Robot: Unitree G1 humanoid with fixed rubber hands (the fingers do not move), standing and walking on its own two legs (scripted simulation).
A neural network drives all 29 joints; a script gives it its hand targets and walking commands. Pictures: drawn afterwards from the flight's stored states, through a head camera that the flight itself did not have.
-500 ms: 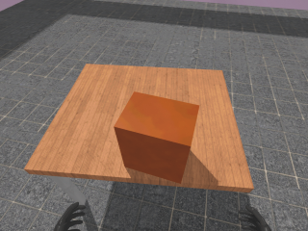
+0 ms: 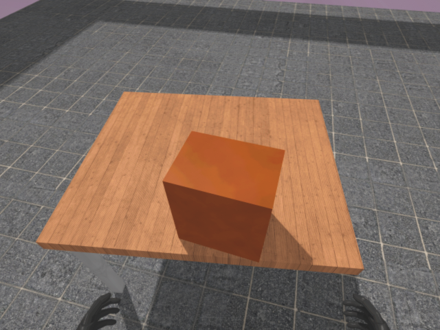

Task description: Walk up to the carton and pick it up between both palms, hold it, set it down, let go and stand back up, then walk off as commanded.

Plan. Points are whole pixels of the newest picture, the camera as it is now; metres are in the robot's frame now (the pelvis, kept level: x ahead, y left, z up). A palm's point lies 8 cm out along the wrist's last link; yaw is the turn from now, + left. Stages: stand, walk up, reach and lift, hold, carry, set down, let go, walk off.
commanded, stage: stand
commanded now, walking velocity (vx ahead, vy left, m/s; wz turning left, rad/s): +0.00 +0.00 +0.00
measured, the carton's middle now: (226, 198) +0.42 +0.00 -0.08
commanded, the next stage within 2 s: walk off in 1.04 s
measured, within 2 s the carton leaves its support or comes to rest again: neither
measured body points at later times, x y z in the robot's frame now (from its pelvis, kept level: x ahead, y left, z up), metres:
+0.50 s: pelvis +0.00 +0.00 +0.00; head -0.01 +0.00 +0.45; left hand +0.13 +0.27 -0.10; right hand +0.13 -0.27 -0.10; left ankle +0.01 +0.15 -0.74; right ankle +0.01 -0.14 -0.74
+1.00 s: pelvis -0.01 +0.00 +0.00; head -0.02 +0.00 +0.45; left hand +0.12 +0.27 -0.10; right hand +0.12 -0.28 -0.10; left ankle +0.01 +0.15 -0.74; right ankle +0.01 -0.14 -0.74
